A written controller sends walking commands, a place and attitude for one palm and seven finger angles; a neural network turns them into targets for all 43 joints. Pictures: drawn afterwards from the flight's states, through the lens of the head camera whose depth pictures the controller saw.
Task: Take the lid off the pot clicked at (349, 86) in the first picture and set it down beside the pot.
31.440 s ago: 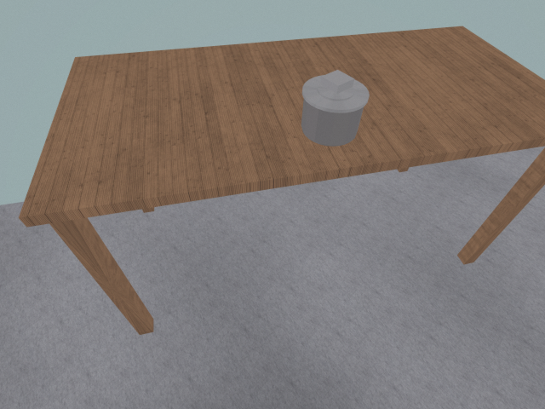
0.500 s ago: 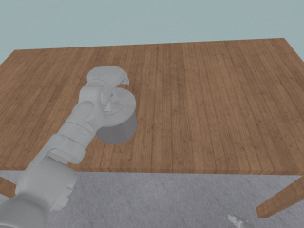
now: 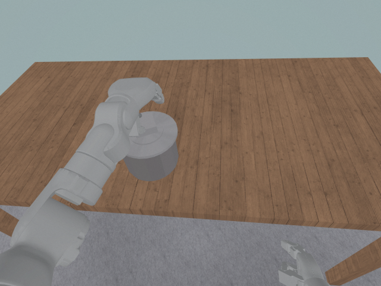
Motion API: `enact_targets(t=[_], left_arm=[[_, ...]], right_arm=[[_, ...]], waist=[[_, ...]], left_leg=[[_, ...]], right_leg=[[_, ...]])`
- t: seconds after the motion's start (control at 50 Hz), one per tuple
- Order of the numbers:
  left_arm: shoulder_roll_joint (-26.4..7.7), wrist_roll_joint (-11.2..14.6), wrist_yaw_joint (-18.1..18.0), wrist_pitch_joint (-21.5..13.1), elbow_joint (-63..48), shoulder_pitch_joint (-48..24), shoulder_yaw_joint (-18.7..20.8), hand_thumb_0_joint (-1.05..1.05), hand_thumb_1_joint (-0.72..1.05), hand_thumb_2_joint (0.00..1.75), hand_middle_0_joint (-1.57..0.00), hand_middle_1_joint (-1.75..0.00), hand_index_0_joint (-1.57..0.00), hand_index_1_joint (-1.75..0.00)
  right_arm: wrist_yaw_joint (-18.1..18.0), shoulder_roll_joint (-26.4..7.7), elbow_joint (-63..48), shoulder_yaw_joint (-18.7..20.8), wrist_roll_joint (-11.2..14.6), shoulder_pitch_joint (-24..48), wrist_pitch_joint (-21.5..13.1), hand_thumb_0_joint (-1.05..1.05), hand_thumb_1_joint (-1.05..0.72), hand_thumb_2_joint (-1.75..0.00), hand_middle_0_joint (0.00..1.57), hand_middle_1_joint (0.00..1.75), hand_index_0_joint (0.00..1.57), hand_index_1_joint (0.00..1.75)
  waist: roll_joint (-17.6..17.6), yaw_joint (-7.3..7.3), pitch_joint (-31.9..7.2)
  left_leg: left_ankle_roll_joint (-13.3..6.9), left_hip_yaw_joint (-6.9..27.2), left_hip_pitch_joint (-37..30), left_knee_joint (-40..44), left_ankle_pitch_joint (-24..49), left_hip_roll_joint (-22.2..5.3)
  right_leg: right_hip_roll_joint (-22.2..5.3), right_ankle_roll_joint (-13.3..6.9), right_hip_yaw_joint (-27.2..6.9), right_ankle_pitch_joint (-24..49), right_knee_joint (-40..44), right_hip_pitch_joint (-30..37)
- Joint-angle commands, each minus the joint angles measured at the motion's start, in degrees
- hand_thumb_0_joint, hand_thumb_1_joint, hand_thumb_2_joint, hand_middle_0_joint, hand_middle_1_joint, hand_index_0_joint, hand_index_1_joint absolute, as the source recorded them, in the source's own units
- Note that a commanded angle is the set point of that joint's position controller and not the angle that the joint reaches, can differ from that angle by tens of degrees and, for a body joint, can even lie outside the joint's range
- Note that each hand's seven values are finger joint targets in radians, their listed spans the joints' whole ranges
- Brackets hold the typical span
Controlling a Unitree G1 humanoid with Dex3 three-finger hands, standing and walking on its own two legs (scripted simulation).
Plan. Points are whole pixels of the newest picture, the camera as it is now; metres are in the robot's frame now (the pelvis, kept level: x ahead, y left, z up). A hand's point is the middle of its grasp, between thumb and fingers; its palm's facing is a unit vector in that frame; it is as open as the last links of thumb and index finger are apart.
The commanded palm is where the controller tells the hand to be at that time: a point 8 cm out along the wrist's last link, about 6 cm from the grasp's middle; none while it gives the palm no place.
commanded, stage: raise the hand to come down again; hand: left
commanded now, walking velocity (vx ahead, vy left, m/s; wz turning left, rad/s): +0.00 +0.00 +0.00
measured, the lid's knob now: (144, 125) +0.46 +0.13 +0.09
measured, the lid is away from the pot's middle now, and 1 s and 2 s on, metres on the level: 0.01 0.01 0.01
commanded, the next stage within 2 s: move the open hand above the knob in 0.44 s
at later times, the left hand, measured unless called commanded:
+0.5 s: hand (139, 110) +0.43 +0.12 +0.16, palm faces -0.20 -0.01 -0.98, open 10.2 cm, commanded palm +0.41 +0.13 +0.22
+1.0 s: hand (137, 114) +0.43 +0.13 +0.15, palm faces -0.22 -0.02 -0.97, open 10.2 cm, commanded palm +0.41 +0.13 +0.22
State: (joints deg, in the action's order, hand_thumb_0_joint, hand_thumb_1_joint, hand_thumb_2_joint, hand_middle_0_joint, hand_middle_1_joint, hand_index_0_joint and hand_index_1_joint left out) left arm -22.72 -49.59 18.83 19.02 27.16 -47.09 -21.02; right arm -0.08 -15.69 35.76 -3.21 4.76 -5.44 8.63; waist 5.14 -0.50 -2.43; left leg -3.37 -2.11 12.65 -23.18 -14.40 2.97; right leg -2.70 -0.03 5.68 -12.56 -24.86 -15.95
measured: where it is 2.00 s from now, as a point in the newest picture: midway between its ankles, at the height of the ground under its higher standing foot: outside the picture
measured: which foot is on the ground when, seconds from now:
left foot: down 0.00-1.00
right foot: down 0.00-1.00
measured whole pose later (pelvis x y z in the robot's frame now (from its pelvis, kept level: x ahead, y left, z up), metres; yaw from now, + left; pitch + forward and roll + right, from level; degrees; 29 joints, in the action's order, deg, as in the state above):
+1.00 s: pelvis +0.00 +0.01 +0.00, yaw +0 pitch +3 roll +0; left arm -23.2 -49.6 20.9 18.1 28.0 -47.9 -20.4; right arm -0.7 -15.7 36.0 -3.4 4.4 -7.3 7.8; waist 5.3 -1.1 -2.2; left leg -3.9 -2.4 12.0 -22.5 -14.1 3.3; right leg -3.0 0.4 5.3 -12.1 -24.1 -15.3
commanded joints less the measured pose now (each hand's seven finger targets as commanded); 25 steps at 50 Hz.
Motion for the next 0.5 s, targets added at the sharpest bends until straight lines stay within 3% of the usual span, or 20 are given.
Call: enact_targets(t=[0.0, 0.04, 0.1, 0.12, 0.14, 0.16, 0.18, 0.2, 0.24, 0.26, 0.3, 0.34, 0.36, 0.4, 0.44, 0.48], left_arm=[[-9.2, -1.8, -1.3, 0.7, -8.7, -27.5, 5.8, 0.00, -0.28, 1.32, -0.80, -0.08, -0.80, -0.08], [-9.6, -1.2, -1.1, 0.8, -9.7, -30.1, 5.8, 0.00, -0.28, 1.33, -0.80, -0.08, -0.80, -0.08], [-13.8, -2.1, -0.9, 0.3, -9.5, -32.7, 8.9, 0.00, -0.28, 1.33, -0.80, -0.08, -0.80, -0.08], [-12.1, -2.1, -0.7, 0.3, -7.8, -32.7, 7.4, 0.00, -0.28, 1.33, -0.80, -0.08, -0.80, -0.08], [-13.2, -1.0, -0.9, -0.1, -8.8, -32.3, 8.9, 0.00, -0.28, 1.34, -0.80, -0.08, -0.80, -0.08], [-12.8, -1.6, -0.7, -0.2, -8.5, -32.0, 8.5, 0.00, -0.28, 1.34, -0.80, -0.08, -0.80, -0.08], [-13.4, -1.8, -0.7, -0.2, -4.7, -29.3, 9.4, 0.00, -0.28, 1.34, -0.80, -0.08, -0.80, -0.08], [-10.7, -1.6, -0.4, -0.1, -3.0, -28.3, 7.2, 0.00, -0.28, 1.34, -0.80, -0.08, -0.80, -0.08], [-9.6, -0.8, -0.2, 0.1, -0.1, -27.4, 6.6, 0.00, -0.29, 1.34, -0.81, -0.08, -0.81, -0.08], [-8.1, -1.3, 0.1, 0.0, -1.5, -29.6, 5.0, 0.00, -0.29, 1.34, -0.81, -0.08, -0.81, -0.08], [-10.5, -1.5, 0.3, -0.5, -3.5, -32.6, 6.6, 0.00, -0.29, 1.34, -0.81, -0.08, -0.81, -0.08], [-15.4, -1.1, -0.1, -2.2, -9.9, -35.7, 10.2, 0.00, -0.29, 1.34, -0.81, -0.08, -0.81, -0.08], [-15.8, -1.7, -0.3, -3.0, -11.9, -37.2, 10.0, 0.00, -0.28, 1.34, -0.81, -0.08, -0.81, -0.08], [-14.6, -2.3, -0.6, -3.5, -10.5, -35.4, 9.5, 0.00, -0.28, 1.33, -0.80, -0.08, -0.80, -0.08], [-13.7, -1.3, -1.2, -2.7, -3.3, -27.9, 10.4, 0.00, -0.28, 1.33, -0.80, -0.08, -0.80, -0.08], [-10.3, -1.3, -1.1, -1.3, 2.9, -26.8, 7.8, 0.00, -0.28, 1.33, -0.80, -0.08, -0.80, -0.08]], right_arm=[[0.1, -5.0, -7.8, 1.5, 0.1, 5.9, -2.2, 0.00, -0.90, -0.90, 0.20, 0.30, 0.20, 0.30], [0.1, -5.6, -7.5, 1.9, 0.0, 6.1, -2.0, 0.00, -0.90, -0.90, 0.20, 0.30, 0.20, 0.30], [-0.7, -5.2, -7.7, 1.3, -0.2, 5.4, -2.8, 0.00, -0.90, -0.90, 0.20, 0.30, 0.20, 0.30], [-0.9, -5.0, -7.4, 1.1, -0.2, 5.3, -2.9, 0.00, -0.90, -0.90, 0.20, 0.30, 0.20, 0.30], [-0.9, -5.7, -7.1, 1.6, -0.3, 4.7, -2.8, 0.00, -0.90, -0.90, 0.20, 0.30, 0.20, 0.30], [-0.9, -4.9, -7.5, 1.4, -0.4, 4.4, -3.2, 0.00, -0.90, -0.90, 0.20, 0.30, 0.20, 0.30], [-1.0, -5.3, -7.3, 1.3, -0.2, 4.6, -3.2, 0.00, -0.90, -0.90, 0.20, 0.30, 0.20, 0.30], [-1.1, -5.2, -7.2, 1.0, -0.1, 4.5, -3.1, 0.00, -0.90, -0.90, 0.20, 0.30, 0.20, 0.30], [-0.9, -6.0, -6.6, 1.6, 0.1, 3.8, -2.8, 0.00, -0.90, -0.90, 0.20, 0.30, 0.20, 0.30], [-0.9, -5.4, -7.2, 1.4, 0.0, 3.9, -2.8, 0.00, -0.90, -0.90, 0.20, 0.30, 0.20, 0.30], [-1.2, -5.6, -7.6, 1.6, -0.2, 3.6, -3.2, 0.00, -0.90, -0.90, 0.20, 0.30, 0.20, 0.30], [-1.4, -6.2, -8.1, 2.1, -0.7, 3.5, -3.7, 0.00, -0.90, -0.90, 0.20, 0.30, 0.20, 0.30], [-1.5, -5.2, -8.6, 1.9, -0.7, 3.0, -4.3, 0.00, -0.90, -0.90, 0.20, 0.30, 0.20, 0.30], [-1.5, -5.1, -7.9, 2.0, -0.7, 2.4, -4.6, 0.00, -0.90, -0.90, 0.20, 0.30, 0.20, 0.30], [-1.1, -6.2, -6.8, 2.3, -0.5, 1.2, -4.2, 0.00, -0.90, -0.90, 0.20, 0.30, 0.20, 0.30], [-1.0, -6.1, -6.2, 1.7, 0.0, 1.7, -3.6, 0.00, -0.90, -0.90, 0.20, 0.30, 0.20, 0.30]], waist=[[-7.4, -1.03, -20.6], [-7.1, -1.85, -19.4], [-6.5, -0.86, -21.8], [-6.5, -1.09, -20.8], [-6.8, -1.33, -20.7], [-7.6, -0.79, -21.9], [-8.5, -0.61, -19.6], [-8.3, -0.85, -17.9], [-9.2, -1.67, -14.6], [-9.6, -1.45, -16.1], [-8.1, -1.39, -17.7], [-6.0, -1.42, -22.6], [-5.4, -1.01, -26.1], [-4.9, -1.05, -25.0], [-6.8, -1.14, -19.5], [-9.3, -1.20, -12.7]], left_leg=[[0.3, 3.9, -4.8, 0.7, 22.0, -1.7], [0.1, 4.2, -4.8, 0.7, 19.9, -1.7], [0.0, 4.3, -4.7, 1.5, 19.0, -1.4], [0.0, 4.3, -4.5, 1.8, 18.7, -1.4], [-0.1, 4.5, -5.1, 1.6, 19.0, -1.5], [-0.1, 4.3, -4.9, 2.0, 19.3, -1.5], [0.0, 4.2, -3.6, 2.0, 18.3, -1.7], [0.2, 4.0, -2.9, 2.3, 16.8, -1.6], [0.2, 3.9, -1.9, 2.5, 14.1, -1.8], [0.2, 3.7, -2.0, 3.0, 13.4, -1.6], [-0.1, 4.1, -2.8, 2.7, 13.1, -1.4], [-0.6, 4.5, -5.3, 2.1, 15.4, -1.4], [-0.6, 4.7, -6.5, 2.3, 17.9, -1.3], [-0.4, 4.8, -7.4, 1.9, 20.4, -1.8], [-0.1, 4.7, -5.0, 2.1, 19.5, -2.0], [0.3, 3.8, -0.9, 3.3, 14.0, -2.2]], right_leg=[[1.2, -2.4, -3.2, 21.4, -0.8, 11.1], [1.1, -2.6, -3.0, 19.7, -0.4, 9.8], [1.0, -2.5, -3.5, 19.0, -0.5, 12.2], [1.0, -2.5, -3.4, 18.7, -0.5, 11.5], [1.0, -2.6, -3.1, 18.6, -0.1, 11.2], [1.0, -2.3, -3.5, 18.5, -0.2, 12.6], [1.1, -2.4, -3.2, 17.9, -0.3, 11.7], [1.0, -2.3, -3.0, 16.9, 0.0, 10.6], [1.0, -2.3, -2.6, 14.3, 0.6, 8.1], [1.1, -2.0, -2.9, 13.3, 0.7, 9.0], [0.9, -2.3, -3.2, 13.4, 0.6, 9.4], [0.7, -2.5, -3.8, 15.5, 0.4, 11.8], [0.9, -2.3, -4.3, 17.1, -0.2, 14.0], [0.9, -2.5, -3.9, 18.3, -0.1, 12.7], [1.2, -2.6, -3.1, 17.6, 0.7, 10.5], [1.3, -2.3, -2.6, 13.9, 1.2, 7.9]])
